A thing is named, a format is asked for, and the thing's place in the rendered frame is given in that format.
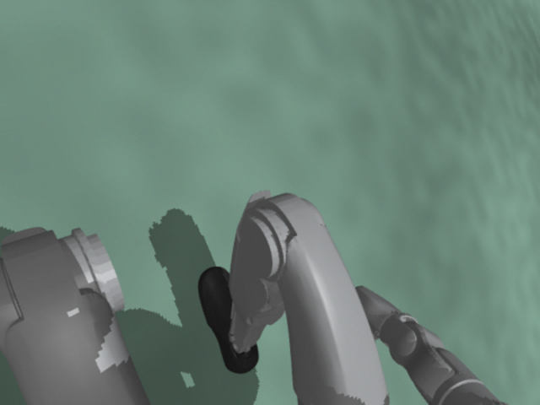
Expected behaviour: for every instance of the right robot foot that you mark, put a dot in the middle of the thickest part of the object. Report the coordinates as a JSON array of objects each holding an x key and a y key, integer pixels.
[{"x": 216, "y": 301}]

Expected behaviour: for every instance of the right robot hand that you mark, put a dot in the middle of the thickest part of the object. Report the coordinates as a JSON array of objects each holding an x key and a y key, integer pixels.
[{"x": 376, "y": 308}]

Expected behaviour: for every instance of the right robot arm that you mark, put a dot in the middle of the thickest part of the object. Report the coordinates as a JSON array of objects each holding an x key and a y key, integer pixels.
[{"x": 440, "y": 377}]

